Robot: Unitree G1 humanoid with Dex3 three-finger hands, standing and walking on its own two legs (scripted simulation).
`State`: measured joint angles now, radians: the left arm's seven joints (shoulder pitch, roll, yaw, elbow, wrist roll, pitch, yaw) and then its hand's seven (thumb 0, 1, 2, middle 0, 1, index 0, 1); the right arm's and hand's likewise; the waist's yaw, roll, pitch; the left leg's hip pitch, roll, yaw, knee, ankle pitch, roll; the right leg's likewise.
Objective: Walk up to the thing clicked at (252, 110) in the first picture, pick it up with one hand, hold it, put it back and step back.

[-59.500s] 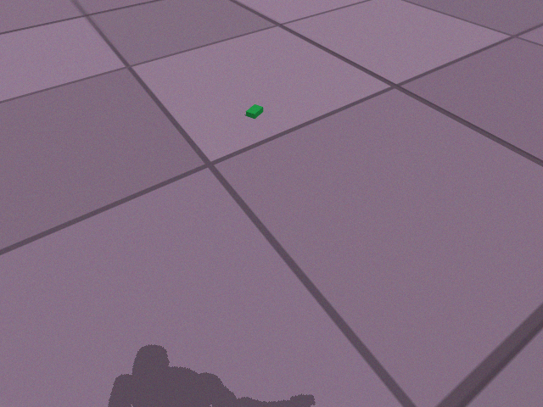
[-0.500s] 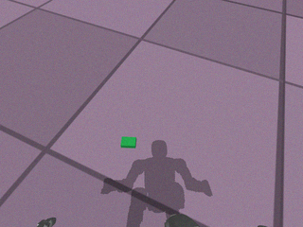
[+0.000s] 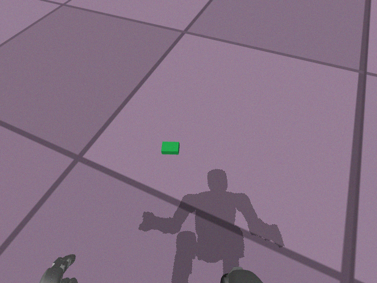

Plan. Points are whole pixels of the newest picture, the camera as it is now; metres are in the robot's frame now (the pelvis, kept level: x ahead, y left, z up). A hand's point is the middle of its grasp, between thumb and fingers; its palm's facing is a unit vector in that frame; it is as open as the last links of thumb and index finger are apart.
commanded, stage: step back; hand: left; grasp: from above
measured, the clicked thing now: (170, 148) +0.90 +0.14 -0.74
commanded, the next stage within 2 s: stand in 1.52 s
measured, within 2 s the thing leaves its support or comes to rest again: neither
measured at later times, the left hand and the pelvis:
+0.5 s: hand out of the picture -0.10 +0.23 -0.13, palm faces -0.05 -0.91 -0.41, open 7.4 cm; pelvis -0.17 -0.03 +0.01, yaw -5 degrees
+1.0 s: hand out of the picture -0.14 +0.24 -0.13, palm faces -0.01 -0.92 -0.39, open 7.4 cm; pelvis -0.20 -0.04 +0.01, yaw -1 degrees
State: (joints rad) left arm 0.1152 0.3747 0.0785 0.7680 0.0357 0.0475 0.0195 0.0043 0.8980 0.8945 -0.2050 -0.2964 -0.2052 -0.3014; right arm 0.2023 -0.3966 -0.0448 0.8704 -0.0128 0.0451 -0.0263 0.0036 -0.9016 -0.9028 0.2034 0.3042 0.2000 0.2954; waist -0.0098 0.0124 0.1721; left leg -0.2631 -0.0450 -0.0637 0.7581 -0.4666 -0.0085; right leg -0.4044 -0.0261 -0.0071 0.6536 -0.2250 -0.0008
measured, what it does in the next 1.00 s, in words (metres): walks backwards: left foot, then right foot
